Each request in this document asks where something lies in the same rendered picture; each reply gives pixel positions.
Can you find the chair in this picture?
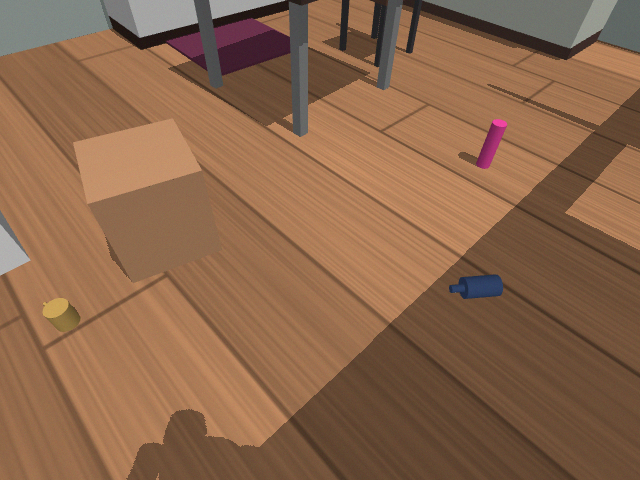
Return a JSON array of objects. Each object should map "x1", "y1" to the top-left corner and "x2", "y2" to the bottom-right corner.
[{"x1": 339, "y1": 0, "x2": 422, "y2": 67}]

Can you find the table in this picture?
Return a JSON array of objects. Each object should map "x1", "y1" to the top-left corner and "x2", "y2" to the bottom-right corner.
[{"x1": 194, "y1": 0, "x2": 403, "y2": 137}]

